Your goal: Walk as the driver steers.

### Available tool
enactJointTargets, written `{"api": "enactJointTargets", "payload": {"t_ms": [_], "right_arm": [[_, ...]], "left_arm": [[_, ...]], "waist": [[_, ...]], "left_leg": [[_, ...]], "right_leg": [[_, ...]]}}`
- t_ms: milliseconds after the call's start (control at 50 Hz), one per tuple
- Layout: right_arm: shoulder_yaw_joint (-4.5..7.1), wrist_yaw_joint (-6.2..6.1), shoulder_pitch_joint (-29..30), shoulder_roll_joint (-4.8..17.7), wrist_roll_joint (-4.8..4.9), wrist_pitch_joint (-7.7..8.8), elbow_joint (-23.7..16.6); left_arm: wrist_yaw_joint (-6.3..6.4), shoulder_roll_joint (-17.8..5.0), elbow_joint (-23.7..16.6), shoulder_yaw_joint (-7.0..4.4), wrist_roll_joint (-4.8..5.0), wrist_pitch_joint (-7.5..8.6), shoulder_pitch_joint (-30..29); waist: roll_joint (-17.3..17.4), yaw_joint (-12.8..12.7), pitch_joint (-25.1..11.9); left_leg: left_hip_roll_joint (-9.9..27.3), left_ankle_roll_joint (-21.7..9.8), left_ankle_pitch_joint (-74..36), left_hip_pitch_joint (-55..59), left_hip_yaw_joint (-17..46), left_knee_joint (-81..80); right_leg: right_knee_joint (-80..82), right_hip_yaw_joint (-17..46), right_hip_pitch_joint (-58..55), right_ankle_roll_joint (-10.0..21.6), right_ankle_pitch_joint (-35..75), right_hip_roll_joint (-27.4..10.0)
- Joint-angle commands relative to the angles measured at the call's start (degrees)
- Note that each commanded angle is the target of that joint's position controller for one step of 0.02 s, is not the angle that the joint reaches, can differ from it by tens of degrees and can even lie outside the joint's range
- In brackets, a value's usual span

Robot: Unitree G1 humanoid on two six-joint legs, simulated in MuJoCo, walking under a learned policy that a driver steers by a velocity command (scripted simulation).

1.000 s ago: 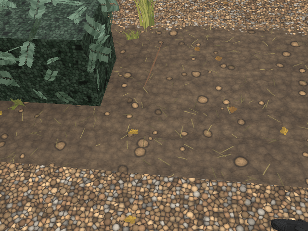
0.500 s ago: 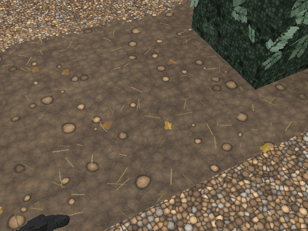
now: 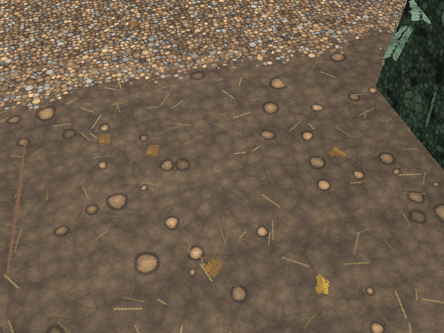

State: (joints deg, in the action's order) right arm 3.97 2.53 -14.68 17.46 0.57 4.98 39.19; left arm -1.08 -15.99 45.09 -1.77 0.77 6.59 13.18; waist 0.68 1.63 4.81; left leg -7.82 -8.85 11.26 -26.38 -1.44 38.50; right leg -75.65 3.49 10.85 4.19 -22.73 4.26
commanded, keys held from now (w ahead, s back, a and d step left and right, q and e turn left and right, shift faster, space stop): w+q+shift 0.36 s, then w+e+shift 0.20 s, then e+shift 0.44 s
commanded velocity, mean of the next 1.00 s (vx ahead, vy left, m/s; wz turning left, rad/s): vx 0.76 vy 0.00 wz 0.10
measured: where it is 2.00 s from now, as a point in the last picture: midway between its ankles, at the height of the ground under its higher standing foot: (181, 224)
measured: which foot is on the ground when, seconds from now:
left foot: down 0.00-0.36, up 0.38-0.70, down 0.72-1.00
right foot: up 0.00-0.32, down 0.34-0.72, up 0.74-1.00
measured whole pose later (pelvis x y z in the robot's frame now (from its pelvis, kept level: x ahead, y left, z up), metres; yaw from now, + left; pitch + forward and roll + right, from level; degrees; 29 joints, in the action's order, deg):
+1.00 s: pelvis +0.72 +0.15 +0.03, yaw +2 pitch +1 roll +2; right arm 3.7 -0.8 -7.5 16.7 -0.2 2.4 41.4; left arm 0.5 -19.9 35.5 -5.1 1.1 -2.3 11.6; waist -0.3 0.9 5.7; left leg 3.6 0.5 11.9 -13.3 -10.2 25.4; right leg -51.7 -2.2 34.4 -3.5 -13.8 -4.5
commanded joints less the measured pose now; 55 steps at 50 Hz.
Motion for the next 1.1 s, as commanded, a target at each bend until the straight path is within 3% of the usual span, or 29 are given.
{"api": "enactJointTargets", "payload": {"t_ms": [20,80,160,200,260,300,320,340,360,380,400,420,440,460,480,520,580,640,700,720,740,760,780,820,880,960,1040,1080,1100], "right_arm": [[1.51,0.44,-6.3,6.2,-0.22,1.70,-2.4],[0.93,-0.55,-4.9,5.4,1.56,1.39,-2.1],[0.67,-2.53,-8.4,5.5,1.85,0.35,0.5],[0.94,-2.71,-10.5,5.9,1.80,-0.19,1.8],[1.04,-3.02,-11.4,5.2,2.29,-0.31,3.5],[1.59,-3.53,-9.9,5.7,2.27,-0.61,3.6],[2.08,-3.55,-8.5,6.9,1.77,-0.94,3.2],[1.96,-3.23,-5.2,7.3,0.19,-1.40,1.8],[0.11,-2.87,-4.1,2.2,-2.24,-1.60,-0.2],[-2.10,-2.41,-16.5,-2.8,2.02,-0.99,-1.7],[-2.13,-3.14,-16.0,1.4,3.78,-1.38,1.2],[-1.96,-2.79,-7.6,4.3,2.27,-1.30,0.0],[-2.14,-2.48,-0.1,3.8,0.71,-0.61,-1.9],[-2.22,-2.37,5.6,2.7,-0.64,0.42,-4.0],[-2.58,-1.89,6.3,0.9,-0.20,0.99,-5.1],[-3.20,-1.60,6.2,-0.6,-0.10,1.34,-5.9],[-4.54,-0.63,10.5,-0.7,-1.94,2.63,-8.5],[-3.29,-0.01,11.6,2.1,-1.86,3.74,-8.2],[-0.70,-1.79,7.6,6.0,-2.21,2.66,-7.7],[0.11,-2.42,1.5,7.6,-3.01,2.54,-7.2],[0.83,-3.24,-5.1,11.6,-3.76,1.72,-7.2],[0.87,-2.47,-5.1,12.1,-3.19,-0.02,-7.5],[0.66,-2.33,-1.3,9.3,-2.18,-1.03,-7.9],[-0.71,-2.28,5.2,3.7,-1.49,-1.85,-7.5],[0.04,-2.55,12.5,3.5,-1.92,-1.47,-5.9],[1.50,-3.74,15.7,6.1,-0.82,-1.14,-3.8],[2.38,-3.08,12.7,7.9,1.58,-1.25,-1.2],[2.15,-2.44,10.8,8.1,2.79,-1.39,0.6],[1.29,-1.92,7.0,6.1,1.59,-1.41,1.8]], "left_arm": [[-0.11,-4.8,-9.5,-0.44,-0.73,3.50,-6.8],[0.98,-6.0,-9.6,-0.99,-2.00,1.82,-5.1],[1.25,-1.8,-15.0,0.17,-2.56,1.25,-18.1],[0.82,-1.1,-16.8,0.07,-1.92,1.65,-21.4],[0.88,-4.1,-18.6,-1.58,0.05,2.46,-23.5],[1.22,-7.5,-19.1,-3.10,1.10,3.13,-22.0],[1.57,-9.7,-18.1,-4.30,1.37,3.45,-15.8],[2.13,-10.8,-16.1,-5.07,1.90,3.04,-2.8],[2.86,-12.9,-13.5,-5.36,1.92,1.73,12.8],[1.37,-15.7,-10.6,-5.33,-0.21,1.94,14.0],[0.67,-9.5,-10.9,-4.67,-0.44,1.58,12.4],[0.89,-5.5,-10.3,-3.83,-0.51,0.77,11.0],[0.55,-6.0,-8.6,-3.66,-1.34,0.20,10.2],[0.17,-6.2,-7.5,-3.54,-1.71,0.20,9.5],[0.01,-5.4,-6.6,-2.94,-2.05,0.35,8.7],[-0.74,-1.8,-5.7,-1.76,-0.32,0.30,7.8],[0.37,-6.6,-6.3,-3.02,1.66,0.01,4.5],[1.19,-11.4,-5.5,-4.64,1.35,-1.09,7.3],[1.30,-10.1,-5.2,-4.49,2.00,-2.03,9.8],[1.31,-8.7,-6.2,-4.13,1.74,-2.07,9.1],[1.56,-2.8,-7.5,-2.31,0.28,-2.53,13.3],[1.87,-2.1,-7.1,-1.22,1.75,-3.22,23.4],[2.35,-5.3,-6.6,-2.08,2.18,-4.44,21.8],[3.34,-6.6,-7.3,-2.96,1.31,-6.57,15.0],[3.34,-4.2,-9.2,-3.22,0.73,-8.95,12.5],[1.46,-2.6,-10.8,-2.74,0.17,-8.84,7.1],[-0.77,-5.4,-12.8,-3.53,0.14,-9.79,2.2],[-0.48,-6.3,-13.3,-4.11,-0.85,-9.38,2.6],[0.43,-9.7,-13.0,-5.07,-1.30,-8.99,4.5]], "waist": [[-6.5,-1.1,-3.7],[-2.7,-3.5,-1.8],[1.2,1.4,2.2],[3.0,3.8,0.6],[5.3,4.1,-0.8],[6.1,1.9,-2.0],[6.7,-1.9,-6.6],[7.8,-9.2,-15.9],[2.7,-13.9,-27.2],[-31.0,-5.6,-36.7],[-24.2,-7.9,-29.3],[-15.1,-9.9,-19.4],[-3.3,-9.5,-11.4],[0.1,-8.4,-7.0],[-2.0,-5.6,-5.0],[-4.2,-2.4,-3.9],[-2.7,-0.3,0.8],[-3.1,-0.7,-0.9],[-3.0,2.8,-4.1],[-2.2,6.3,-9.0],[10.3,6.0,-19.3],[22.0,2.0,-30.9],[14.8,1.3,-25.8],[6.1,-0.5,-14.1],[8.4,-4.7,-7.8],[5.8,-4.6,-10.0],[4.4,-2.8,-9.1],[0.5,-4.6,-8.9],[-6.2,-4.9,-10.7]], "left_leg": [[16.5,-10.3,13.8,25.4,40.8,-25.4],[11.0,-9.4,-0.7,17.8,30.0,-26.4],[5.7,-5.1,-12.6,6.7,22.6,-25.7],[5.2,-2.7,-10.7,4.5,23.7,-25.8],[6.4,-1.2,-8.7,11.4,27.9,-22.4],[7.9,0.0,-19.4,17.7,29.5,-16.5],[7.7,1.1,-29.6,19.8,28.9,-9.2],[7.2,2.6,-34.1,17.5,27.0,3.8],[5.2,3.5,-14.5,7.0,22.7,23.2],[-0.8,6.2,19.6,-11.6,16.5,41.7],[5.7,6.1,15.3,-18.0,14.2,45.5],[7.0,5.6,12.2,-19.3,11.3,44.6],[7.5,5.4,11.9,-18.1,9.6,42.7],[8.4,4.9,11.8,-17.5,9.4,38.8],[9.8,4.5,11.9,-16.2,9.9,36.3],[11.3,5.0,12.5,-14.7,9.3,28.8],[12.9,7.6,5.9,-7.7,7.8,10.0],[7.0,9.7,-14.7,15.0,4.3,-2.3],[7.2,8.5,-18.6,24.9,5.2,-8.9],[11.3,6.9,-23.2,34.0,7.3,-8.0],[28.5,1.5,-41.7,45.0,21.0,-4.9],[38.9,-6.4,-42.5,49.1,38.4,-7.7],[35.4,-6.3,-32.9,42.8,37.7,-10.9],[30.0,-4.4,-33.8,29.9,22.1,-13.6],[26.9,-3.3,-28.9,14.9,9.8,-20.1],[25.4,-1.7,-27.7,13.5,-0.7,-20.8],[26.2,0.1,-23.8,15.1,-4.0,-16.5],[24.1,2.5,-21.4,12.9,-5.0,-9.3],[20.3,5.8,-15.3,9.2,-7.3,-1.3]], "right_leg": [[4.3,6.3,28.8,1.0,3.9,-4.4],[14.5,4.9,24.2,-3.4,6.2,-6.9],[34.7,-0.3,18.3,-7.0,21.7,-3.8],[41.7,-1.2,11.8,-7.1,29.5,-1.3],[49.1,1.7,8.2,-7.3,30.4,-0.5],[51.9,2.5,6.2,-6.2,26.7,-0.9],[51.3,1.5,-0.5,-5.1,24.9,-0.8],[47.5,2.9,-14.5,-2.9,23.4,-4.8],[39.8,12.1,-34.3,-0.6,11.1,-15.2],[53.1,49.0,-48.6,11.7,-11.4,-29.5],[57.6,52.3,-43.6,10.3,-26.7,-26.4],[58.3,40.8,-35.1,8.0,-20.0,-22.0],[59.7,34.0,-24.7,7.6,-8.2,-18.8],[60.4,29.9,-18.2,8.1,0.3,-16.6],[61.4,28.2,-13.8,9.3,4.9,-15.6],[62.9,25.9,-9.5,10.7,10.5,-13.5],[65.2,21.7,2.7,10.5,17.2,-13.5],[64.9,17.2,13.4,6.1,24.7,-10.8],[50.5,14.3,10.8,-0.6,29.8,-6.2],[38.4,12.6,15.3,-3.6,26.9,-3.4],[17.0,6.9,22.3,-6.7,-6.0,0.7],[1.9,5.3,26.5,-7.8,-18.5,-0.4],[-4.2,4.4,30.3,-8.9,-13.3,-3.9],[-5.0,0.1,32.0,-9.7,-8.1,-7.1],[4.4,-0.8,24.6,-10.0,-4.1,-10.9],[24.7,-2.6,15.1,-7.5,12.0,-11.0],[35.4,-5.2,9.1,-4.3,14.0,-8.5],[44.6,-5.9,1.4,-1.3,18.2,-4.9],[47.8,-2.9,-6.7,0.7,36.2,-6.2]]}}
Keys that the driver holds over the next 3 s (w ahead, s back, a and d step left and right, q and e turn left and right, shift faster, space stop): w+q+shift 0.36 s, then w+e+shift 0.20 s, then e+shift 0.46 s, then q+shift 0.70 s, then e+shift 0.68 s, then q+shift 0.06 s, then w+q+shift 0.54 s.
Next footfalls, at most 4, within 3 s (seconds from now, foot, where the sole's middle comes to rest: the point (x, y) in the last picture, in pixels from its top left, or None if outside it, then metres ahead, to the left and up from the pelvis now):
0.34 right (254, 287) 0.58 -0.08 -0.75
0.72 left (138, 236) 0.77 0.29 -0.75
1.10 right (216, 202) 0.89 0.03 -0.75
1.52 left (146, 228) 0.80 0.26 -0.75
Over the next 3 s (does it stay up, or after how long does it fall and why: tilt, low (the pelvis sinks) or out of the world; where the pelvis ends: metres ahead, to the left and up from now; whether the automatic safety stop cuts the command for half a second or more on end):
stays up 1.08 0.29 -0.01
